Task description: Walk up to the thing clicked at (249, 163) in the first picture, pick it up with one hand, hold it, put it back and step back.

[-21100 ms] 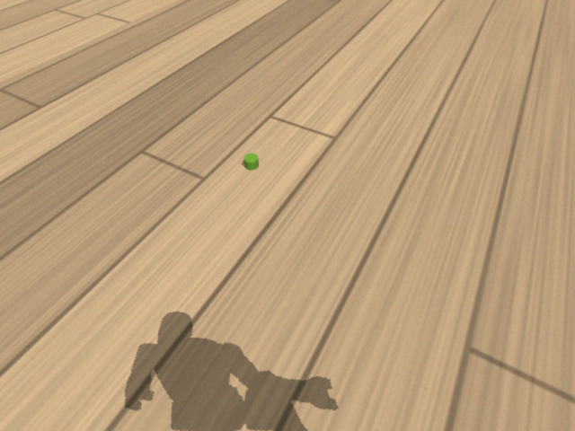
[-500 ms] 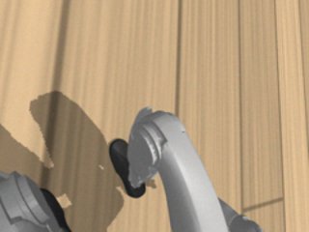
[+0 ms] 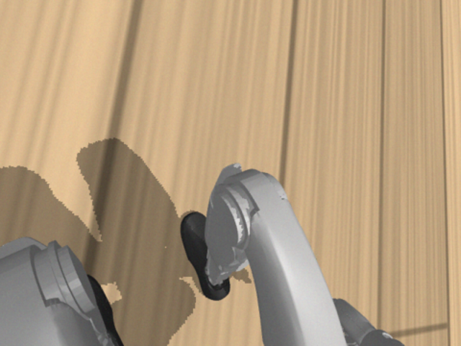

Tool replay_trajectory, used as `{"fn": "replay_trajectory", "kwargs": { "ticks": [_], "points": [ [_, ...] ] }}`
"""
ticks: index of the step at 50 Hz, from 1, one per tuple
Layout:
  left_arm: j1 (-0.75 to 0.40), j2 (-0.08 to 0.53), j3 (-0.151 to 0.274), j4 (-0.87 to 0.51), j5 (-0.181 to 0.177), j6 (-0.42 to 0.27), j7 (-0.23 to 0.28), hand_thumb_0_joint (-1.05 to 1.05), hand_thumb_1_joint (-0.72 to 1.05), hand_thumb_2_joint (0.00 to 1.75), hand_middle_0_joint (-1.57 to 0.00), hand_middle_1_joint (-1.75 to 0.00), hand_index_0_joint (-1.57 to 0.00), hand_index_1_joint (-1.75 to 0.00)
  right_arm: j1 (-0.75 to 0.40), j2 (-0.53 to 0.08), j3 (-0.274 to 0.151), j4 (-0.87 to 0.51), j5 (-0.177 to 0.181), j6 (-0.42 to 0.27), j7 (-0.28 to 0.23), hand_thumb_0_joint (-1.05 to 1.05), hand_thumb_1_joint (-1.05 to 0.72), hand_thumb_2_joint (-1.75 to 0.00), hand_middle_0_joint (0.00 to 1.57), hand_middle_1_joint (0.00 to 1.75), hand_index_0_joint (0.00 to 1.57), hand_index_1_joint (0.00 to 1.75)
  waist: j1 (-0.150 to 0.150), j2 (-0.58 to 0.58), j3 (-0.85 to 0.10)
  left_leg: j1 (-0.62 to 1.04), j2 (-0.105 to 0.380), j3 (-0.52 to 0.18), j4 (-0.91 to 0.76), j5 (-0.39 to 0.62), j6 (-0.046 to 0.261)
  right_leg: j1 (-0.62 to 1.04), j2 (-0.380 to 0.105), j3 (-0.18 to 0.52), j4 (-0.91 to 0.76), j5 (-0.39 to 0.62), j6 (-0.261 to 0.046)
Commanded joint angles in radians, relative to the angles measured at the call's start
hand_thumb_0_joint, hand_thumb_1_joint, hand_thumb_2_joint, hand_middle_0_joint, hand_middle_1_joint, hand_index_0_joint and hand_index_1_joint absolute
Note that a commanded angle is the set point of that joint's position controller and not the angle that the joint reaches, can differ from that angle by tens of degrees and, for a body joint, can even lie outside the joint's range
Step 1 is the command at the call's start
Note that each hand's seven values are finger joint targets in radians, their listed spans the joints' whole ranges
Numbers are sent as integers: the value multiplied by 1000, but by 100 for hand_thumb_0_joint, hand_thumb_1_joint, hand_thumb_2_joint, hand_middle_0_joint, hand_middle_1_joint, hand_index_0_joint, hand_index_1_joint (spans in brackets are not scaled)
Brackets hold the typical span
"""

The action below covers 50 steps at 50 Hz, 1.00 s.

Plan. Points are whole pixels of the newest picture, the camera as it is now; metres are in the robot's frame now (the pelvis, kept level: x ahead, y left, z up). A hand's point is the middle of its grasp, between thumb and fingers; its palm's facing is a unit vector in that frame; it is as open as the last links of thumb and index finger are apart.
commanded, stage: settle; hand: left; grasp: from above
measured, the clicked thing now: out of the picture +0.49 +0.37 -0.25
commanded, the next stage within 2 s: lift in 0.42 s
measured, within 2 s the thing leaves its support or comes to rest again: neither
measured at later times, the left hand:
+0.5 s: hand out of the picture +0.47 +0.36 -0.14, palm faces -0.44 -0.10 -0.89, open 9.2 cm
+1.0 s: hand out of the picture +0.41 +0.36 -0.05, palm faces -0.45 -0.13 -0.88, open 9.2 cm
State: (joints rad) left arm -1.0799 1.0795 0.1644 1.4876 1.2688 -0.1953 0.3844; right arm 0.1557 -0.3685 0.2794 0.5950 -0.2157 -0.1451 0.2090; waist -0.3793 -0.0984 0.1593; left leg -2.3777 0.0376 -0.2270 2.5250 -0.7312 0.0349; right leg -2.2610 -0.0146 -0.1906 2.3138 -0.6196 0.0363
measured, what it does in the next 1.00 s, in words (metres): rises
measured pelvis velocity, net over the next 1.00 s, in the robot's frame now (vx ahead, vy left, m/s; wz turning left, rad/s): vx -0.01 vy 0.00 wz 0.14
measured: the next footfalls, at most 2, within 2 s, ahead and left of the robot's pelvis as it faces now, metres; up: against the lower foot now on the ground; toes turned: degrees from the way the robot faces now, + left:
none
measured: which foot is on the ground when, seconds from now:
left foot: down 0.00-1.00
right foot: down 0.00-1.00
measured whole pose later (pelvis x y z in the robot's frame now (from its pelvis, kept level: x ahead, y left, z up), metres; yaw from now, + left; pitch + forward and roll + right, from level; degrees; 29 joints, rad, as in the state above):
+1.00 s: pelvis -0.01 +0.00 +0.07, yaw +8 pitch +36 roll -9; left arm -0.83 0.76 0.05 1.02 1.10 -0.17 0.05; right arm 0.22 -0.30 0.05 0.63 -0.05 0.06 0.10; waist -0.20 0.04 -0.10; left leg -2.20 0.02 -0.08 2.23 -0.66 0.04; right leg -2.14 -0.05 -0.08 2.12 -0.60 0.03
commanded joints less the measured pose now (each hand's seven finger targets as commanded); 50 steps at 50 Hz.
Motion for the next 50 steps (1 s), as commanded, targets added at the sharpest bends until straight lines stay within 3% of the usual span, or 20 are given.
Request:
{"fn": "replay_trajectory", "kwargs": {
  "ticks": [1,2,4,5,6,8,10,13,14,23,24,25,26,29,30,33,38,44,48,50],
  "points": [
    [-247,189,-7,-211,-38,10,-20,0,66,73,-91,-87,-97,-81,226,-319,-149,14,26,33,-5,0,-90,-90,20,30,20,30,-26,588,-729,571,9,86,-269,350,-35,354,57,-50,-173,262,-77],
    [-256,210,8,-248,-43,9,-28,0,66,73,-91,-86,-97,-81,232,-316,-155,18,32,39,-8,0,-90,-90,20,30,20,30,-11,590,-760,569,7,90,-284,340,-34,370,55,-48,-179,259,-76],
    [-280,149,-33,-270,-49,7,-54,0,67,72,-93,-84,-98,-79,221,-302,-164,8,42,49,-10,0,-90,-90,20,30,20,30,-12,570,-754,551,2,94,-285,304,-31,341,54,-41,-184,229,-79],
    [-272,176,-8,-278,-48,5,-59,0,69,73,-95,-84,-100,-79,247,-311,-173,21,45,57,-16,0,-90,-90,20,30,20,30,-8,569,-756,563,0,90,-300,298,-33,341,49,-43,-189,228,-79],
    [-282,156,-26,-287,-52,3,-70,0,70,73,-95,-84,-100,-79,238,-307,-176,11,52,63,-19,0,-90,-90,20,30,20,30,-2,571,-749,560,-3,89,-305,294,-35,326,46,-42,-185,219,-82],
    [-268,172,-3,-282,-40,3,-85,0,74,73,-98,-83,-103,-78,259,-309,-192,21,55,76,-26,0,-90,-90,20,30,20,30,7,563,-752,577,-7,90,-313,291,-37,303,42,-37,-186,209,-84],
    [-287,108,-40,-314,-45,-4,-102,0,76,74,-100,-83,-105,-78,249,-288,-196,15,62,86,-29,0,-90,-90,20,30,20,30,9,562,-771,585,-11,97,-325,291,-36,309,40,-31,-193,212,-84],
    [-314,121,-49,-347,-52,-6,-107,0,76,75,-100,-84,-105,-80,246,-261,-199,27,73,103,-38,0,-91,-90,20,30,20,30,39,538,-825,569,-15,125,-323,289,-25,347,45,-14,-199,221,-79],
    [-303,124,-40,-318,-50,-4,-110,0,78,76,-102,-85,-107,-80,254,-267,-202,23,72,106,-41,0,-91,-90,20,30,20,30,24,528,-803,561,-21,126,-321,303,-26,344,40,-15,-203,228,-80],
    [-321,101,-55,-306,-57,7,-142,0,74,74,-99,-85,-104,-80,251,-234,-211,22,82,141,-70,0,-90,-90,20,30,20,30,37,488,-830,545,-28,148,-360,267,-15,381,40,5,-236,197,-78],
    [-351,118,-51,-336,-53,3,-145,0,70,66,-98,-87,-105,-80,254,-234,-211,24,82,144,-73,0,-94,-91,20,30,20,30,36,480,-863,538,-28,150,-359,256,-13,396,41,8,-240,188,-78],
    [-321,111,-50,-315,-56,7,-151,0,62,72,-91,-79,-97,-72,255,-235,-215,25,85,145,-77,0,-88,-89,20,30,20,30,45,470,-857,540,-31,154,-358,262,-13,397,38,12,-243,192,-79],
    [-310,101,-56,-326,-59,7,-160,0,64,64,-93,-85,-100,-78,254,-224,-213,23,85,148,-77,0,-94,-91,20,30,20,30,49,487,-872,545,-30,158,-370,269,-14,419,40,16,-243,199,-76],
    [-298,105,-46,-374,-80,20,-187,0,56,70,-84,-78,-90,-73,263,-221,-227,20,96,158,-82,0,-88,-89,20,30,20,30,74,497,-923,601,-28,161,-390,303,-14,431,38,22,-255,222,-76],
    [-296,100,-47,-378,-87,23,-194,0,58,62,-89,-84,-95,-77,265,-222,-232,16,98,162,-84,0,-94,-91,20,30,20,30,72,495,-916,589,-30,160,-394,294,-15,427,38,26,-259,211,-82],
    [-261,95,-33,-408,-113,35,-216,0,62,71,-90,-85,-96,-79,269,-219,-246,18,112,174,-91,0,-91,-90,20,30,20,30,94,485,-921,603,-37,161,-427,279,-14,418,32,27,-278,196,-81],
    [-209,64,-35,-512,-133,35,-261,0,60,68,-88,-85,-94,-78,272,-201,-271,11,131,190,-98,0,-92,-90,20,30,20,30,125,496,-973,669,-37,166,-466,300,-13,444,27,45,-304,207,-82],
    [-154,35,-18,-643,-173,27,-290,0,58,69,-87,-83,-92,-77,261,-195,-312,2,157,202,-117,0,-92,-91,20,30,20,30,167,476,-997,709,-44,157,-553,233,-10,435,17,64,-355,156,-87],
    [-74,-37,-51,-664,-199,29,-298,0,58,71,-86,-87,-92,-80,244,-165,-324,-1,174,201,-132,0,-91,-91,20,30,20,30,177,406,-962,727,-38,153,-624,159,2,475,23,75,-413,122,-77],
    [-70,-60,-59,-732,-211,34,-301,0,60,73,-87,-88,-92,-81,233,-160,-331,-7,183,199,-139,0,-91,-90,20,30,20,30,192,447,-1001,787,-34,139,-673,166,-1,483,20,78,-417,142,-74]
  ]
}}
